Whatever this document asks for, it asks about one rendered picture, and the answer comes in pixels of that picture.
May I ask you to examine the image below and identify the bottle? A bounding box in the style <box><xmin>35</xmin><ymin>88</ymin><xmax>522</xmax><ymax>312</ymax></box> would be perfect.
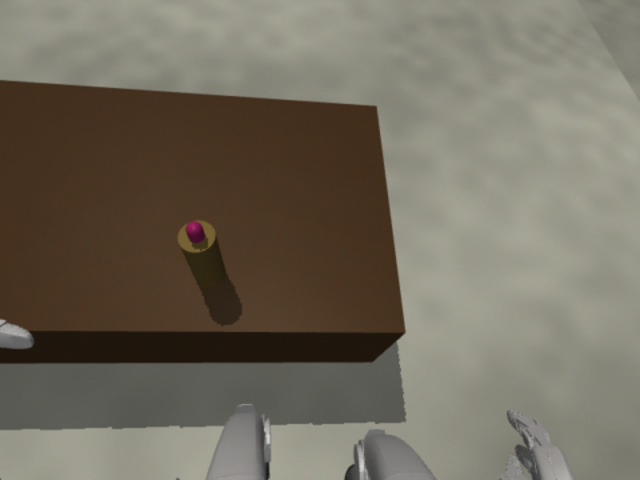
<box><xmin>178</xmin><ymin>220</ymin><xmax>226</xmax><ymax>287</ymax></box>

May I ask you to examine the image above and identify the right robot hand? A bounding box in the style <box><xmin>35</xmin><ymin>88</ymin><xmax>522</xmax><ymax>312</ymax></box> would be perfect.
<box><xmin>499</xmin><ymin>409</ymin><xmax>575</xmax><ymax>480</ymax></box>

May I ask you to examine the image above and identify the left robot hand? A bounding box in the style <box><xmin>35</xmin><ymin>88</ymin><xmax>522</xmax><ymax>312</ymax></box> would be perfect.
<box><xmin>0</xmin><ymin>319</ymin><xmax>34</xmax><ymax>349</ymax></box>

